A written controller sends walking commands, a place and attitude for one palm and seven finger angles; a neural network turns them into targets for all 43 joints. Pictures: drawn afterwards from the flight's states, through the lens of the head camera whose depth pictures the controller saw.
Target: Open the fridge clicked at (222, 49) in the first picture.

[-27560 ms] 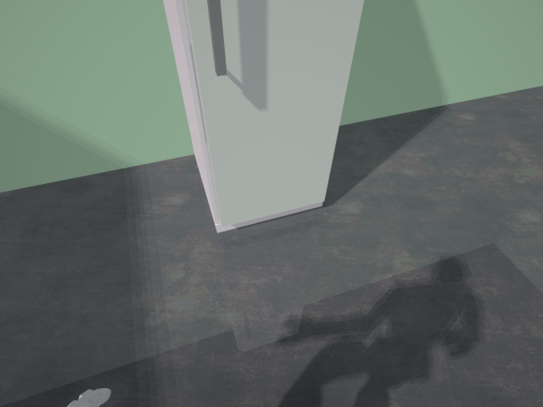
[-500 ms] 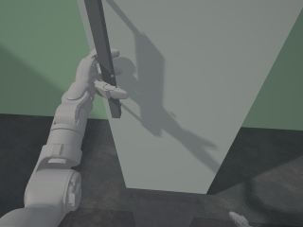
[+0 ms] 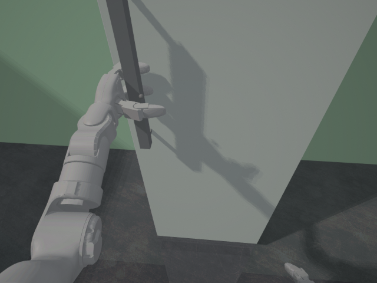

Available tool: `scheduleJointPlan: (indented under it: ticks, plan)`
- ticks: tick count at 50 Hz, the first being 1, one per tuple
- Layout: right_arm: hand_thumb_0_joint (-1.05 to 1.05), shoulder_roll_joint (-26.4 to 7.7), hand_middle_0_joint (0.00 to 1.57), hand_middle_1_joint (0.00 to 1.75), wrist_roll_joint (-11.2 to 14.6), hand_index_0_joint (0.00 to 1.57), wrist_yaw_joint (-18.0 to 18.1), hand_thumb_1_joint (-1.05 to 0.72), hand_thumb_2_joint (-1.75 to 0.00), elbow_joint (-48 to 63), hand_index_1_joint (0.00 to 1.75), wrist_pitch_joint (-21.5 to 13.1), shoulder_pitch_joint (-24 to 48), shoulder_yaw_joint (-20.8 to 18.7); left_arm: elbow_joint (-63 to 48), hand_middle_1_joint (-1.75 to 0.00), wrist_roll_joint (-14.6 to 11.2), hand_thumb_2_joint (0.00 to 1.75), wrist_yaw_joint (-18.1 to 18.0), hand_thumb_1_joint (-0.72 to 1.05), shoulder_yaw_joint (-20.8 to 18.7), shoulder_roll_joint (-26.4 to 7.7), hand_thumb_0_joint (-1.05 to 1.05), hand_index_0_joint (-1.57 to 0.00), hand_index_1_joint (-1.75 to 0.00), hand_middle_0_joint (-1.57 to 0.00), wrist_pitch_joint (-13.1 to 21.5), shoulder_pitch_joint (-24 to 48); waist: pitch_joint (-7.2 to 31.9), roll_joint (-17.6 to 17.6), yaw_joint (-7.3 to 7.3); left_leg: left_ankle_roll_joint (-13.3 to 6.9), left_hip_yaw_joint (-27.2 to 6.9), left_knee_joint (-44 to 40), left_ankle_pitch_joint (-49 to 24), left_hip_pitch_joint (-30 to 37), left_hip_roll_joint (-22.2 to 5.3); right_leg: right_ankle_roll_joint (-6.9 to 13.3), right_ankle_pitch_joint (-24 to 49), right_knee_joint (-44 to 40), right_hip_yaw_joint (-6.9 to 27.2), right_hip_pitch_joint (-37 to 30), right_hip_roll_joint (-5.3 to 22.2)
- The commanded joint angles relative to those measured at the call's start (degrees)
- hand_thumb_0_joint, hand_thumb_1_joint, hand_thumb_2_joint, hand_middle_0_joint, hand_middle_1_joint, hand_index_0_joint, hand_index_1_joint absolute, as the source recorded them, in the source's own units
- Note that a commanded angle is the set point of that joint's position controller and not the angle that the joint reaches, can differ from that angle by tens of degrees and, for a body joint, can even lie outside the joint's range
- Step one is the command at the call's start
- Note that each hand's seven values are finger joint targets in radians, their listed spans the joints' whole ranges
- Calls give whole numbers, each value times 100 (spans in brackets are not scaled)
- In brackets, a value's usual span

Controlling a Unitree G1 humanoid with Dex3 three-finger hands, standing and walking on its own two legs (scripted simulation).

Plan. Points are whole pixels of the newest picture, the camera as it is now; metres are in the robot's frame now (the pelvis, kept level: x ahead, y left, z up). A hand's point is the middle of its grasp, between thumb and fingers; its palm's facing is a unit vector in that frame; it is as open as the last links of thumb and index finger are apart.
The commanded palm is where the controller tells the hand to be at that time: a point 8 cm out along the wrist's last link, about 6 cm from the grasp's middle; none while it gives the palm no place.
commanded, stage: grip the handle and tug to test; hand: left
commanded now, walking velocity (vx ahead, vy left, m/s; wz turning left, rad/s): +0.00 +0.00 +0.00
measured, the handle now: (137, 81) +0.47 +0.14 +0.22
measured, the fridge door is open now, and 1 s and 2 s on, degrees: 0 0 1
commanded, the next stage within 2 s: pull the door a little, standing still in 1.16 s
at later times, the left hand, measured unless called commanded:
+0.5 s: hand (143, 96) +0.42 +0.12 +0.21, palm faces -0.02 -1.00 -0.01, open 5.8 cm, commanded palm +0.40 +0.17 +0.21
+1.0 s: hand (143, 96) +0.42 +0.12 +0.21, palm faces -0.02 -1.00 -0.01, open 5.9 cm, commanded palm +0.37 +0.17 +0.21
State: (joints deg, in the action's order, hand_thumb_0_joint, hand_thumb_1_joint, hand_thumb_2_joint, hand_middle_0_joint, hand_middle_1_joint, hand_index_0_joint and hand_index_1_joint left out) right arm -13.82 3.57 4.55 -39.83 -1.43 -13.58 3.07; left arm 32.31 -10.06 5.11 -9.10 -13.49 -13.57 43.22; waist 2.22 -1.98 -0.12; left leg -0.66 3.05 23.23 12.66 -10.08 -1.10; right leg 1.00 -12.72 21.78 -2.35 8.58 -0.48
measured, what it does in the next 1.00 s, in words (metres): stands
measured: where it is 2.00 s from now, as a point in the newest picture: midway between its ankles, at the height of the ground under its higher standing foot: outside the picture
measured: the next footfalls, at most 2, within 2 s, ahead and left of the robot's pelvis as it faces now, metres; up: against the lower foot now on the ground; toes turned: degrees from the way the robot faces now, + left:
none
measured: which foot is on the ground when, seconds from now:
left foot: down 0.00-1.00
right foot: down 0.00-1.00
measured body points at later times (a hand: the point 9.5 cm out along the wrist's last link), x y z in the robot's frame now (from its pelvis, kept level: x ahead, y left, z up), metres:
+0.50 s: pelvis +0.00 +0.00 +0.00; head -0.01 -0.02 +0.45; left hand +0.42 +0.18 +0.21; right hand +0.14 -0.24 -0.11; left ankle +0.00 +0.11 -0.74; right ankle -0.01 -0.11 -0.74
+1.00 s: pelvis +0.02 +0.00 +0.00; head +0.00 -0.02 +0.45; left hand +0.42 +0.17 +0.21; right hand +0.16 -0.24 -0.10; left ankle +0.00 +0.11 -0.74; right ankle -0.01 -0.11 -0.74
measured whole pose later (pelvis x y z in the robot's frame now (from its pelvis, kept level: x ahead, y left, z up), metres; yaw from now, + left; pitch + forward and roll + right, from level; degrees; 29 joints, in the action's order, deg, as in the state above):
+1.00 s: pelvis +0.02 +0.00 +0.00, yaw -2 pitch -1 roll +0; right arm -13.6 3.4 3.6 -37.0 1.0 -12.5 3.0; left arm 21.6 -9.8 3.7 -10.9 -13.4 -16.9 35.4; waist 2.8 -2.7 -0.6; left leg -0.2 4.4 21.7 13.6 -7.3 -1.7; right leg 1.3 -13.5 21.0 -0.9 6.8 -1.1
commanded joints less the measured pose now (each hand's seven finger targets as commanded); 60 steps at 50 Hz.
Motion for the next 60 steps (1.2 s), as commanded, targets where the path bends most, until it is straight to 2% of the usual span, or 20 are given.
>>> scheduleJointPlan:
  ticks: [1, 4, 7, 11, 12, 14, 17, 21, 24, 26, 27, 32, 34, 38, 42, 46, 47, 48, 57, 60]
  plan:
    - [0, -669, 20, 30, -35, 20, 32, -90, -90, 794, 30, -257, 524, -250, -1115, -129, 18, 58, -81, 15, -330, -1025, 0, -37, -129, -37, 289, 2934, 1395, 428, -36, -207, -207, -158, -1212, 625, 72, 60, 1482, -217, 96, -114, -52]
    - [0, -647, 20, 30, -39, 20, 26, -90, -90, 853, 30, -272, 547, -251, -1382, -131, 37, 64, -114, 29, -215, -949, 0, -38, -131, -38, 414, 3204, 1583, 131, -49, -196, -223, -139, -1295, 784, 77, 84, 1498, -189, 119, -144, -47]
    - [0, -643, 20, 30, -61, 20, 10, -90, -90, 890, 30, -300, 503, -285, -1526, -133, 20, 70, -106, 43, -238, -908, 0, -40, -133, -40, 541, 3015, 1894, 206, 1, -184, -225, -79, -1737, 983, 63, 100, 1914, -105, 101, -331, -64]
    - [0, -643, 20, 30, -50, 20, -3, -90, -90, 844, 30, -282, 540, -263, -1339, -136, -30, 78, -38, 62, -239, -842, 0, -42, -136, -42, 453, 2824, 1732, 441, 13, -191, -189, -86, -1614, 793, 72, 80, 1967, -100, 87, -339, -71]
    - [0, -687, 20, 30, -48, 20, 6, -90, -90, 852, 30, -246, 515, -285, -1277, -137, -6, 80, -61, 67, -392, -1038, 0, -43, -137, -43, 437, 2646, 1730, 525, 48, -199, -176, -119, -1653, 783, 68, 71, 1994, -121, 85, -442, -56]
    - [0, -634, 20, 30, -30, 20, -9, -90, -90, 886, 30, -251, 595, -254, -1505, -138, 15, 84, -57, 76, -137, -791, 0, -44, -138, -44, 407, 2883, 1604, 219, 6, -199, -173, -116, -1588, 799, 78, 82, 1915, -131, 96, -303, -51]
    - [0, -658, 20, 30, -33, 20, 9, -90, -90, 882, 30, -237, 571, -275, -1448, -140, 20, 90, -80, 90, -118, -778, 0, -45, -140, -45, 372, 2869, 1502, 341, -19, -209, -186, -130, -1476, 819, 68, 66, 1756, -186, 83, -235, -60]
    - [0, -635, 20, 30, -41, 20, 7, -90, -90, 861, 30, -240, 571, -267, -1553, -140, 9, 90, -57, 90, -55, -695, 0, -45, -140, -45, 320, 3011, 1682, 311, -49, -208, -192, -80, -1599, 868, 92, 77, 1933, -126, 89, -261, -59]
    - [0, -653, 20, 30, -62, 20, 8, -90, -90, 884, 30, -223, 576, -271, -1626, -140, 4, 90, -67, 90, -358, -1025, 0, -45, -140, -45, 339, 2789, 1860, 316, 64, -209, -179, -80, -1695, 853, 104, 83, 2064, -104, 107, -459, -49]
    - [0, -630, 20, 30, -51, 20, 12, -90, -90, 891, 30, -204, 596, -258, -1567, -140, 6, 90, -28, 90, -153, -791, 0, -45, -140, -45, 315, 2797, 1736, 413, 8, -218, -159, -79, -1685, 789, 109, 73, 2120, -97, 89, -437, -51]
    - [0, -662, 20, 30, -48, 20, 13, -90, -90, 910, 30, -198, 589, -288, -1605, -140, 24, 90, -33, 90, -228, -903, 0, -45, -140, -45, 350, 2739, 1737, 428, 21, -223, -157, -83, -1749, 845, 92, 70, 2154, -114, 92, -475, -39]
    - [0, -624, 20, 30, -40, 20, -17, -90, -90, 958, 30, -206, 644, -279, -1788, -140, 15, 90, -34, 90, -4, -618, 0, -45, -140, -45, 362, 2635, 1715, 189, 30, -198, -173, -63, -1843, 950, 85, 95, 2141, -83, 75, -390, -60]
    - [0, -639, 20, 30, -41, 20, -19, -90, -90, 919, 30, -201, 637, -270, -1779, -140, 9, 90, -63, 90, -184, -831, 0, -45, -140, -45, 347, 2679, 1680, 271, 35, -198, -190, -78, -1730, 894, 82, 91, 2054, -118, 89, -371, -69]
    - [0, -644, 20, 30, -49, 20, -7, -90, -90, 962, 30, -178, 677, -271, -1880, -140, -5, 90, -50, 90, -185, -824, 0, -45, -140, -45, 332, 2609, 1715, 328, 53, -217, -174, -98, -1782, 889, 90, 85, 2157, -106, 87, -466, -57]
    - [0, -640, 20, 30, -63, 20, -45, -90, -90, 1091, 30, -137, 767, -285, -2211, -140, -33, 90, 4, 90, -354, -910, 0, -45, -140, -45, 292, 1919, 2009, 299, 227, -202, -104, -60, -2213, 963, 105, 92, 2670, -5, 94, -807, -36]
    - [0, -631, 20, 30, -57, 20, -74, -90, -90, 1173, 30, -86, 866, -265, -2615, -140, -108, 90, 62, 90, -557, -1050, 0, -45, -140, -45, 196, 1547, 1937, 439, 296, -204, -71, -94, -2293, 857, 99, 91, 2932, 15, 96, -975, -30]
    - [0, -638, 20, 30, -47, 20, -83, -90, -90, 1232, 30, -52, 907, -274, -2693, -140, -79, 90, 75, 90, -501, -1015, 0, -45, -140, -45, 172, 1331, 1918, 290, 331, -192, -41, -95, -2401, 913, 83, 93, 2968, 30, 98, -989, -20]
    - [0, -615, 20, 30, -34, 20, -88, -90, -90, 1235, 30, -39, 946, -256, -2731, -140, -128, 90, 96, 90, -368, -826, 0, -45, -140, -45, 110, 1275, 1788, 371, 284, -201, -45, -99, -2379, 888, 80, 77, 2969, 4, 84, -925, -24]
    - [0, -622, 20, 30, -60, 20, -168, -90, -90, 1472, 30, 136, 1090, -294, -3962, -140, -126, 90, 65, 90, -618, -1019, 0, -45, -140, -45, -303, 8, 2029, 309, 469, -172, 1, -32, -3119, 1059, 42, 66, 3695, 137, 89, -1242, -8]
    - [0, -585, 20, 30, -66, 20, -187, -90, -90, 1519, 30, 191, 1158, -268, -4340, -140, -157, 90, 91, 90, -537, -900, 0, -45, -140, -45, -507, -250, 2049, 269, 466, -179, 6, 24, -3406, 1073, 47, 45, 4039, 200, 95, -1279, 14]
